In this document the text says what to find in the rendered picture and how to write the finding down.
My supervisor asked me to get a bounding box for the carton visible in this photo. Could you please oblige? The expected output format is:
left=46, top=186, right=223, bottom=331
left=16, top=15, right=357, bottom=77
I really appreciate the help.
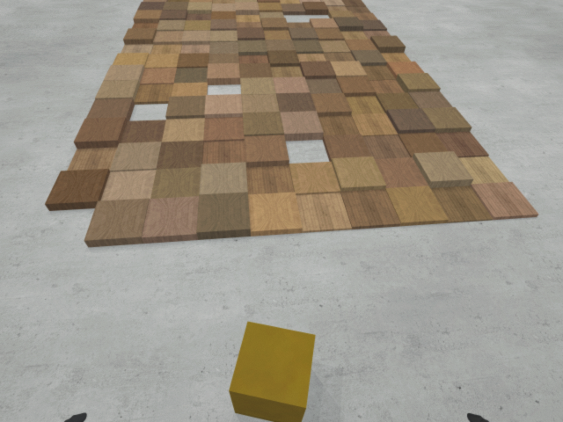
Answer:
left=229, top=321, right=316, bottom=422

